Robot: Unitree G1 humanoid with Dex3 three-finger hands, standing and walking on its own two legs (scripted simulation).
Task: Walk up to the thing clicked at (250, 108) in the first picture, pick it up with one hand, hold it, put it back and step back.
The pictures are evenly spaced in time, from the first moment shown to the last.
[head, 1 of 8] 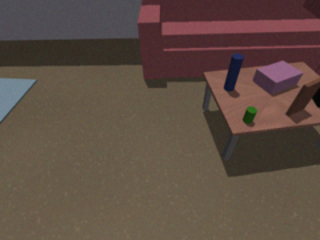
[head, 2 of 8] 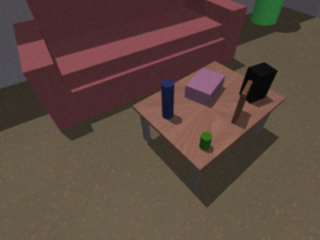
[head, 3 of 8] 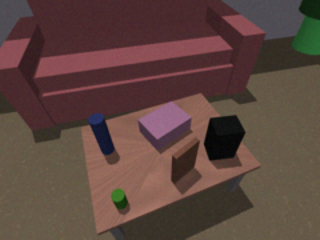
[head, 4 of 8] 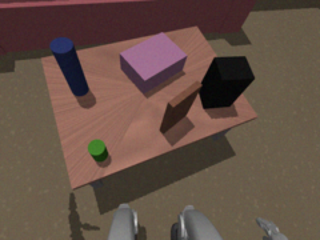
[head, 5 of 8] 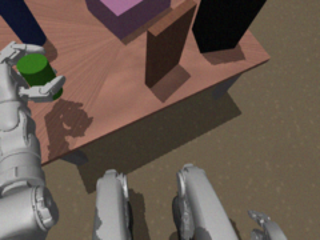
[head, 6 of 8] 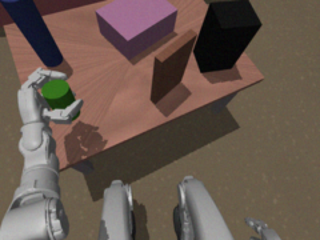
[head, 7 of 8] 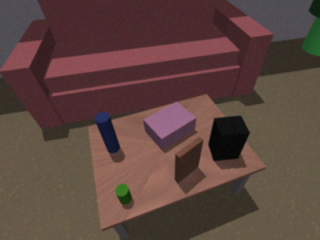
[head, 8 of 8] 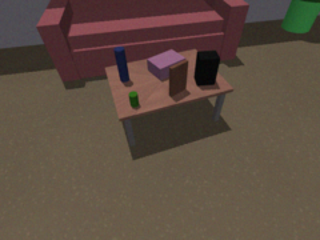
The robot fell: no
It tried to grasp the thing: yes
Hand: left
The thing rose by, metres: 0.39
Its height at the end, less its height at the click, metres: +0.00
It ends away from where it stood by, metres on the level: 0.01
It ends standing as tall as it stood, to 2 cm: yes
